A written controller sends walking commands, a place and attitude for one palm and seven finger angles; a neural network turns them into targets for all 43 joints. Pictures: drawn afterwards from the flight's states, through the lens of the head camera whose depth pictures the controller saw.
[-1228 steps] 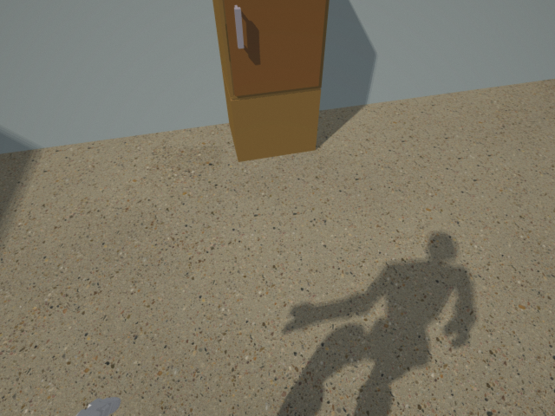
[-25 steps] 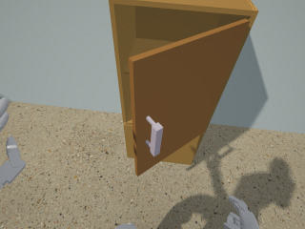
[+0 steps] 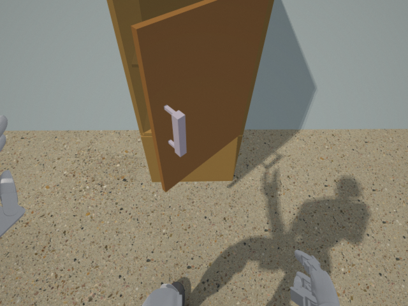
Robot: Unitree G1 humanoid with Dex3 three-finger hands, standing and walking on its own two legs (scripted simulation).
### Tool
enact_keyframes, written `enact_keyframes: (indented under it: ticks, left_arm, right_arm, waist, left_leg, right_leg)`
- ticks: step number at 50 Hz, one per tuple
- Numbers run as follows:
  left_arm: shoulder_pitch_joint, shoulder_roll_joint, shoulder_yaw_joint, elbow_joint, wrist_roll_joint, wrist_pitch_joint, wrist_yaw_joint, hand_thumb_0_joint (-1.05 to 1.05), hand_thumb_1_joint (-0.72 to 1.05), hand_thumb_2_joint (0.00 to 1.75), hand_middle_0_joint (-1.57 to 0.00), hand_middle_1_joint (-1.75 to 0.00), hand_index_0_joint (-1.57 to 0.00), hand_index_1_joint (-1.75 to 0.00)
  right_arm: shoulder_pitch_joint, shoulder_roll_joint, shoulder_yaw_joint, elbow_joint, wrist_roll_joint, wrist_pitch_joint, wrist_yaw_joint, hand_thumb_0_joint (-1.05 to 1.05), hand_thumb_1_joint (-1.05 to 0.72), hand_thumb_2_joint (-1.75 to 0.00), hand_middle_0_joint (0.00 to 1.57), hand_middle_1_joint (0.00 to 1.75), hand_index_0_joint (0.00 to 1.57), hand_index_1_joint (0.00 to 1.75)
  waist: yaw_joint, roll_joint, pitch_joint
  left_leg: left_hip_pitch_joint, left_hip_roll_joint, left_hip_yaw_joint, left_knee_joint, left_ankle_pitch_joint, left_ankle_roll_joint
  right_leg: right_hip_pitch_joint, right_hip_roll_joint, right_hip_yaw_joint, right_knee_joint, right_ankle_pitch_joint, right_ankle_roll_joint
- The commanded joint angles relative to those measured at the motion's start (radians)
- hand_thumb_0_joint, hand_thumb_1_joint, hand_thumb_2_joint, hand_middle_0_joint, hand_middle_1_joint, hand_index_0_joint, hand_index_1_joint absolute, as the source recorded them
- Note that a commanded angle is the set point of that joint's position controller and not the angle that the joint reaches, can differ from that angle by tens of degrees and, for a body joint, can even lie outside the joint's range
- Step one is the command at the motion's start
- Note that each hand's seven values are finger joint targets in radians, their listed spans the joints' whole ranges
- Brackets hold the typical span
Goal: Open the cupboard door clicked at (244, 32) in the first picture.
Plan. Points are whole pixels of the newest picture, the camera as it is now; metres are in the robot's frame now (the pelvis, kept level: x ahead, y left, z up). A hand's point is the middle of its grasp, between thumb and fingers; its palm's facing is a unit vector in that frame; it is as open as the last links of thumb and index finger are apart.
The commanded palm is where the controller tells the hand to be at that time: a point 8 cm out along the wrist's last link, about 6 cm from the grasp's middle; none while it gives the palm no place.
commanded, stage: stop stepping back and stand still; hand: left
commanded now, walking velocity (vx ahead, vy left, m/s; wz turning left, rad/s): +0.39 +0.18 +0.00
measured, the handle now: (174, 131) +0.54 +0.12 -0.02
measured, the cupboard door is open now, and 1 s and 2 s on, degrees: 42 42 42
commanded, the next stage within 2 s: let the arm hang, fingers relaxed in 1.58 s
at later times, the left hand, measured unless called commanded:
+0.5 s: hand out of the picture +0.11 +0.24 +0.20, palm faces +0.45 -0.73 -0.52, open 7.4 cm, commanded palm +0.07 +0.28 +0.19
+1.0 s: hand out of the picture +0.14 +0.29 +0.18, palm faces +0.44 -0.74 -0.50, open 7.4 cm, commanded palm +0.07 +0.32 +0.19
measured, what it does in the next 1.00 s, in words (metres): steps on the spot: left foot, then left foot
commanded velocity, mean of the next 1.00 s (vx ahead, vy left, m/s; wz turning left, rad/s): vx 0.12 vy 0.03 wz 0.00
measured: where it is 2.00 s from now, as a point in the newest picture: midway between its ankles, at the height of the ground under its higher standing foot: outside the picture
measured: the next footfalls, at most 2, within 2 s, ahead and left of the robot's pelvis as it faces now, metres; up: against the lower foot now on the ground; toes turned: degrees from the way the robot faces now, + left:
left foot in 0.16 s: +0.06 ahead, +0.09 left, +0.00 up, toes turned +2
left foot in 0.76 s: -0.03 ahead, +0.15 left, +0.00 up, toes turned +6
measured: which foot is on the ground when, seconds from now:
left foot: up 0.00-0.14, down 0.16-0.40, up 0.42-0.74, down 0.76-1.00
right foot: down 0.00-1.00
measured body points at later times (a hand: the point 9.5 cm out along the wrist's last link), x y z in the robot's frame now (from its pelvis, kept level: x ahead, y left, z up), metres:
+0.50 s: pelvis -0.07 -0.02 +0.01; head -0.09 -0.03 +0.46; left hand +0.08 +0.28 +0.22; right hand +0.08 -0.25 -0.08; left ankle -0.04 +0.10 -0.65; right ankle -0.07 -0.09 -0.72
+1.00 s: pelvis -0.06 +0.02 +0.01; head -0.04 +0.01 +0.46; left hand +0.11 +0.32 +0.21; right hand +0.12 -0.20 -0.07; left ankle -0.07 +0.14 -0.72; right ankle -0.07 -0.09 -0.72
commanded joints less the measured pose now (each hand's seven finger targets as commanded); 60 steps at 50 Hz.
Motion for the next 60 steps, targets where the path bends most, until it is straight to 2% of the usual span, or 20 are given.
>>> enact_keyframes:
  ticks: [1,4,6,8,10,12,14,16,18,19,20,21,26,33,36,38,41,43,48,60]
  left_arm:
    - [0.011,0.151,0.15,-0.073,0.004,-0.022,0.036,0.0,0.9,0.9,-0.2,-0.3,-0.2,-0.3]
    - [-0.092,0.126,0.108,0.023,0.024,-0.02,0.049,0.0,0.9,0.9,-0.2,-0.3,-0.2,-0.3]
    - [-0.189,0.104,0.055,0.037,0.029,-0.021,0.05,0.0,0.9,0.9,-0.2,-0.3,-0.2,-0.3]
    - [-0.252,0.104,0.025,0.026,0.03,-0.026,0.048,0.0,0.9,0.9,-0.2,-0.3,-0.2,-0.3]
    - [-0.263,0.12,0.043,-0.029,0.037,-0.04,0.05,0.0,0.9,0.9,-0.2,-0.3,-0.2,-0.3]
    - [-0.22,0.179,0.091,-0.127,0.042,-0.046,0.045,0.0,0.9,0.9,-0.2,-0.3,-0.2,-0.3]
    - [-0.126,0.145,0.103,-0.133,0.044,-0.038,0.049,0.0,0.9,0.9,-0.2,-0.3,-0.2,-0.3]
    - [-0.021,0.137,0.129,-0.129,0.039,-0.041,0.054,0.0,0.9,0.9,-0.2,-0.3,-0.2,-0.3]
    - [0.03,0.133,0.144,-0.09,0.045,-0.047,0.052,0.0,0.9,0.9,-0.2,-0.3,-0.2,-0.3]
    - [0.039,0.13,0.144,-0.06,0.049,-0.049,0.049,0.0,0.9,0.9,-0.2,-0.3,-0.2,-0.3]
    - [0.013,0.139,0.144,-0.045,0.05,-0.046,0.043,0.0,0.9,0.9,-0.2,-0.3,-0.2,-0.3]
    - [-0.069,0.127,0.12,-0.052,0.046,-0.049,0.041,0.0,0.9,0.9,-0.2,-0.3,-0.2,-0.3]
    - [-0.21,0.077,0.042,0.131,0.057,-0.076,0.023,0.0,0.9,0.9,-0.2,-0.3,-0.2,-0.3]
    - [-0.241,0.1,0.028,-0.043,0.067,-0.075,0.062,0.0,0.9,0.9,-0.2,-0.3,-0.2,-0.3]
    - [-0.173,0.124,0.089,-0.148,0.049,-0.079,0.069,0.0,0.9,0.9,-0.2,-0.3,-0.2,-0.3]
    - [-0.134,0.121,0.111,-0.197,0.049,-0.085,0.073,0.0,0.9,0.9,-0.2,-0.3,-0.2,-0.3]
    - [-0.075,0.124,0.13,-0.112,0.047,-0.075,0.054,0.0,0.9,0.9,-0.2,-0.3,-0.2,-0.3]
    - [-0.097,0.1,0.107,-0.098,0.05,-0.078,0.045,0.0,0.9,0.9,-0.2,-0.3,-0.2,-0.3]
    - [-0.022,0.061,0.064,-0.001,0.035,-0.054,0.04,0.0,0.9,0.9,-0.2,-0.3,-0.2,-0.3]
    - [-0.075,0.093,0.087,-0.105,0.032,-0.042,0.05,0.0,0.9,0.9,-0.2,-0.3,-0.2,-0.3]
  right_arm:
    - [-0.044,-0.133,-0.041,-0.177,0.046,-0.039,-0.02,0.0,-0.9,-0.9,0.2,0.3,0.2,0.3]
    - [-0.055,-0.131,-0.023,-0.157,0.04,-0.045,-0.049,0.0,-0.9,-0.9,0.2,0.3,0.2,0.3]
    - [-0.024,-0.155,-0.036,-0.133,0.035,-0.055,-0.052,0.0,-0.9,-0.9,0.2,0.3,0.2,0.3]
    - [-0.001,-0.187,-0.054,-0.143,0.042,-0.061,-0.05,0.0,-0.9,-0.9,0.2,0.3,0.2,0.3]
    - [0.02,-0.19,-0.058,-0.162,0.044,-0.069,-0.031,0.0,-0.9,-0.9,0.2,0.3,0.2,0.3]
    - [-0.014,-0.159,-0.054,-0.151,0.016,-0.098,-0.026,0.0,-0.9,-0.9,0.2,0.3,0.2,0.3]
    - [-0.046,-0.144,-0.05,-0.165,0.023,-0.107,-0.025,0.0,-0.9,-0.9,0.2,0.3,0.2,0.3]
    - [-0.042,-0.14,-0.051,-0.186,0.021,-0.097,-0.03,0.0,-0.9,-0.9,0.2,0.3,0.2,0.3]
    - [-0.036,-0.132,-0.055,-0.198,0.018,-0.079,-0.033,0.0,-0.9,-0.9,0.2,0.3,0.2,0.3]
    - [-0.032,-0.122,-0.06,-0.198,0.018,-0.068,-0.033,0.0,-0.9,-0.9,0.2,0.3,0.2,0.3]
    - [-0.019,-0.116,-0.07,-0.195,0.018,-0.051,-0.029,0.0,-0.9,-0.9,0.2,0.3,0.2,0.3]
    - [-0.022,-0.153,-0.082,-0.183,0.015,-0.049,-0.032,0.0,-0.9,-0.9,0.2,0.3,0.2,0.3]
    - [0.011,-0.135,-0.048,-0.117,0.011,-0.06,-0.04,0.0,-0.9,-0.9,0.2,0.3,0.2,0.3]
    - [-0.028,-0.125,-0.056,-0.142,0.006,-0.123,-0.068,0.0,-0.9,-0.9,0.2,0.3,0.2,0.3]
    - [-0.002,-0.135,-0.062,-0.159,0.006,-0.118,-0.065,0.0,-0.9,-0.9,0.2,0.3,0.2,0.3]
    - [0.002,-0.158,-0.07,-0.179,0.015,-0.107,-0.056,0.0,-0.9,-0.9,0.2,0.3,0.2,0.3]
    - [0.017,-0.133,-0.055,-0.157,0.015,-0.106,-0.04,0.0,-0.9,-0.9,0.2,0.3,0.2,0.3]
    - [0.013,-0.132,-0.046,-0.155,0.02,-0.113,-0.036,0.0,-0.9,-0.9,0.2,0.3,0.2,0.3]
    - [0.023,-0.136,-0.056,-0.161,0.032,-0.088,-0.019,0.0,-0.9,-0.9,0.2,0.3,0.2,0.3]
    - [-0.018,-0.131,-0.04,-0.186,0.027,-0.083,-0.045,0.0,-0.9,-0.9,0.2,0.3,0.2,0.3]
  waist:
    - [-0.004,-0.235,-0.106]
    - [-0.007,-0.093,-0.046]
    - [-0.033,-0.068,-0.058]
    - [-0.036,-0.024,-0.097]
    - [-0.015,0.074,-0.137]
    - [0.001,0.143,-0.078]
    - [0.004,0.151,0.001]
    - [0.008,0.251,0.0]
    - [0.014,0.203,-0.021]
    - [0.018,0.059,-0.01]
    - [0.01,-0.214,0.001]
    - [0.003,-0.284,0.048]
    - [-0.035,-0.04,0.035]
    - [0.025,-0.218,-0.042]
    - [0.005,-0.03,-0.094]
    - [0.013,0.188,-0.136]
    - [-0.003,0.266,-0.062]
    - [-0.007,0.239,-0.015]
    - [-0.025,-0.076,-0.12]
    - [0.004,0.1,-0.095]
  left_leg:
    - [0.034,-0.041,-0.04,0.339,-0.159,0.008]
    - [0.178,-0.074,0.05,0.093,-0.118,0.041]
    - [0.37,-0.106,0.062,-0.061,0.007,0.073]
    - [0.527,-0.002,-0.06,-0.089,0.314,0.133]
    - [0.63,0.158,-0.281,-0.098,0.579,0.233]
    - [0.402,0.206,-0.421,-0.283,0.187,0.229]
    - [0.122,0.156,-0.315,-0.432,-0.38,0.168]
    - [-0.033,0.105,-0.214,-0.443,-0.571,0.104]
    - [-0.143,0.052,-0.128,-0.312,-0.597,0.061]
    - [-0.153,-0.008,-0.06,-0.082,-0.544,0.036]
    - [-0.114,-0.078,0.014,0.337,-0.395,0.012]
    - [-0.149,-0.082,-0.052,0.606,-0.322,0.0]
    - [-0.026,0.001,-0.041,0.541,-0.066,0.01]
    - [0.283,-0.046,0.082,-0.01,-0.146,0.05]
    - [0.473,-0.018,0.011,-0.198,-0.055,0.054]
    - [0.577,0.165,-0.213,-0.189,0.239,0.122]
    - [0.475,0.151,-0.134,-0.195,0.412,0.098]
    - [0.378,0.125,-0.071,-0.164,0.328,0.072]
    - [0.332,0.012,-0.001,-0.028,0.156,0.001]
    - [0.364,0.033,-0.02,-0.211,0.146,0.013]
  right_leg:
    - [-0.021,-0.309,0.139,-0.044,0.896,0.042]
    - [-0.027,-0.284,0.117,0.006,0.966,0.024]
    - [-0.091,-0.26,0.093,0.092,0.972,0.082]
    - [-0.172,-0.175,0.053,0.27,0.86,0.157]
    - [-0.342,-0.089,0.062,0.435,0.235,0.16]
    - [-0.274,-0.079,0.087,0.449,-0.153,0.086]
    - [-0.08,-0.073,0.028,0.345,-0.106,0.058]
    - [0.073,-0.035,-0.064,0.218,-0.052,0.037]
    - [0.175,-0.049,-0.05,0.129,-0.05,0.014]
    - [0.117,-0.117,0.077,-0.001,-0.133,-0.027]
    - [-0.081,-0.331,0.443,-0.217,-0.388,-0.122]
    - [-0.231,-0.471,0.706,-0.352,-0.505,-0.165]
    - [-0.27,-0.316,0.267,-0.256,-0.159,-0.074]
    - [-0.112,-0.307,0.192,-0.185,0.052,-0.064]
    - [-0.123,-0.213,0.123,-0.006,0.179,-0.001]
    - [-0.231,-0.106,0.028,0.174,0.212,0.063]
    - [-0.212,-0.066,-0.042,0.141,0.073,0.07]
    - [-0.117,-0.076,-0.034,0.049,0.209,0.066]
    - [0.013,-0.199,0.143,0.013,0.734,0.014]
    - [0.004,-0.093,0.033,-0.015,0.426,0.073]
